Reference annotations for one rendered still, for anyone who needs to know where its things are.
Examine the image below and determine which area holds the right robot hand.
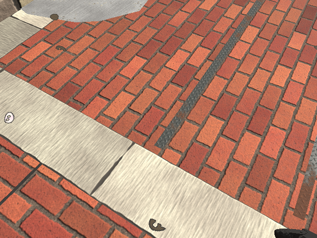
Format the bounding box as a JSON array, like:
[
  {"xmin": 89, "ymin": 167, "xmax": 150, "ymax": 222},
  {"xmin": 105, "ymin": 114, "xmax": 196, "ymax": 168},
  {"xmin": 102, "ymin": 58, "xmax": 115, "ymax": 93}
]
[{"xmin": 274, "ymin": 228, "xmax": 317, "ymax": 238}]

